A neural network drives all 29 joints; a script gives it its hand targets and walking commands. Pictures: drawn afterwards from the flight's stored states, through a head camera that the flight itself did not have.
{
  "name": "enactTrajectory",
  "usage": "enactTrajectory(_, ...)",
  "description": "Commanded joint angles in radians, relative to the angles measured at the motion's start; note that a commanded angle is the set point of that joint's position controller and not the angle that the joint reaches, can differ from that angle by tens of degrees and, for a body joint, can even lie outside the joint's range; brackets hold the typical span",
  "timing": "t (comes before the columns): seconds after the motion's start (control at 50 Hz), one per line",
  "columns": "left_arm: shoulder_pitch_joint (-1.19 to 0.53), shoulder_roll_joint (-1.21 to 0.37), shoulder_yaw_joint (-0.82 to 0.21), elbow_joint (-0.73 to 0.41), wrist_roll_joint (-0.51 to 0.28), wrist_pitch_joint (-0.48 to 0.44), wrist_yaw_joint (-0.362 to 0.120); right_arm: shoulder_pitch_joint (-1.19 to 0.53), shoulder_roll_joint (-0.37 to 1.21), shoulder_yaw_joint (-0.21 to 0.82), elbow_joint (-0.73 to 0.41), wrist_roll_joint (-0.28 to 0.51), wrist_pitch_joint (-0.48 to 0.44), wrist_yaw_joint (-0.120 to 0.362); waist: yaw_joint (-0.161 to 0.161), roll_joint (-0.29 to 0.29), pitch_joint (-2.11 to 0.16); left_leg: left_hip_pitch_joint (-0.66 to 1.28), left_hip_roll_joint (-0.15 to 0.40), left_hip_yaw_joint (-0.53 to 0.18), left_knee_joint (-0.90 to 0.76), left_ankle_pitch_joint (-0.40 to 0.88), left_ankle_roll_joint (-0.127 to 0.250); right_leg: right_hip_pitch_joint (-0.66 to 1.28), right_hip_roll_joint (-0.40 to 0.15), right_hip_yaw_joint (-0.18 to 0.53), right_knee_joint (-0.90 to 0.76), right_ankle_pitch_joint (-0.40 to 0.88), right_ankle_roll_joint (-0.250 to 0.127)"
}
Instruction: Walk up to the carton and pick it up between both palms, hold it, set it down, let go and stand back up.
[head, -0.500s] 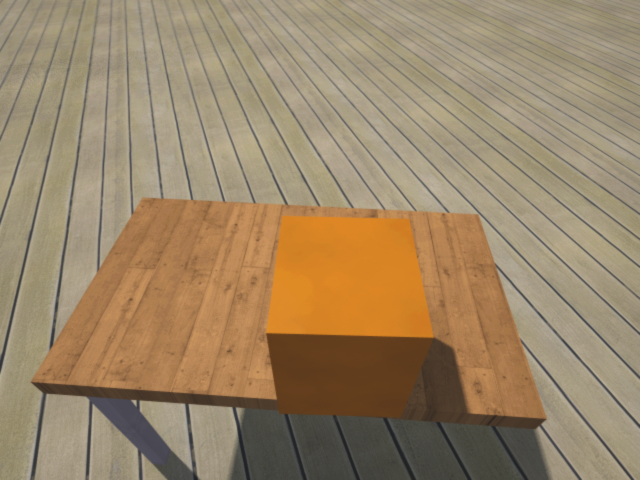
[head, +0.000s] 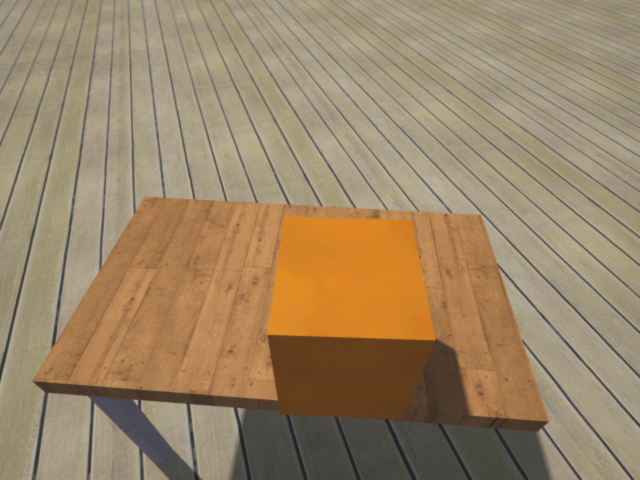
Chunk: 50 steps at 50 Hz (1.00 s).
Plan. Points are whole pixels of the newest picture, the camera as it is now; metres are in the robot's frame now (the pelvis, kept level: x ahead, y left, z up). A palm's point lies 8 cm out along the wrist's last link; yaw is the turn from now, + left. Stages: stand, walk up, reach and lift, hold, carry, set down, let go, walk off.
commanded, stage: stand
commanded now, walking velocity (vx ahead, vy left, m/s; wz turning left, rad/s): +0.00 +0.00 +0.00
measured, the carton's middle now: (344, 319) +0.40 -0.02 -0.06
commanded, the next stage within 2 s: none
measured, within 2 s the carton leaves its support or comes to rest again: neither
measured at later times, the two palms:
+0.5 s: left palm out of the picture +0.01 +0.25 -0.13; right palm out of the picture +0.02 -0.25 -0.13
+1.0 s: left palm out of the picture +0.01 +0.24 -0.13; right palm out of the picture +0.02 -0.25 -0.13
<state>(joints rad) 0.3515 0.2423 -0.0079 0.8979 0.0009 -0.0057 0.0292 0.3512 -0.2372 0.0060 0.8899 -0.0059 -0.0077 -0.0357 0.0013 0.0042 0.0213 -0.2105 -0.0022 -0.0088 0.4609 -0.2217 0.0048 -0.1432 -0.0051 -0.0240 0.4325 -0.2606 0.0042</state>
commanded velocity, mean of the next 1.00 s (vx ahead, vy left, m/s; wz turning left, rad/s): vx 0.00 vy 0.00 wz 0.00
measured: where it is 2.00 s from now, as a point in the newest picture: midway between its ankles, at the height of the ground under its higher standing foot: outside the picture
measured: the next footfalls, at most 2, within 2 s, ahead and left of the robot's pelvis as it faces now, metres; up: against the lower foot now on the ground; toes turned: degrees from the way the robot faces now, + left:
none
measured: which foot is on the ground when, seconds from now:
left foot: down 0.00-1.00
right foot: down 0.00-1.00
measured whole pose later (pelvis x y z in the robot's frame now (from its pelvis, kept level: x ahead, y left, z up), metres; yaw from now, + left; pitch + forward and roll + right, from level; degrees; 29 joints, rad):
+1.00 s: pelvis +0.01 +0.00 +0.00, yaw +1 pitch -1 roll +0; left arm 0.35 0.22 -0.01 0.96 0.00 -0.01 0.04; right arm 0.34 -0.22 0.01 0.97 0.00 -0.01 -0.05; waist 0.00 0.01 0.02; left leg -0.20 0.00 -0.02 0.44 -0.22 0.00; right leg -0.13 0.00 -0.04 0.41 -0.26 0.00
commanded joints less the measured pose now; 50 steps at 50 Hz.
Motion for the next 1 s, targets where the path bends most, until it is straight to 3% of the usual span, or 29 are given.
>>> enactTrajectory(0.0,0.056,0.119,0.024,-0.029,0.0,-0.009,0.004,0.051,-0.118,-0.024,-0.028,0.0,-0.01,-0.005,0.0,0.005,0.054,-0.01,0.087,-0.104,-0.09,0.089,0.006,-0.058,-0.091,0.093,-0.088,0.073,-0.021)
enactTrajectory(0.98,0.07,0.089,0.02,0.034,-0.003,-0.009,0.011,0.048,-0.089,-0.015,0.052,0.002,-0.009,-0.014,0.0,0.005,0.059,-0.004,0.087,-0.107,-0.093,0.125,0.0,-0.037,-0.098,0.078,-0.104,0.095,-0.018)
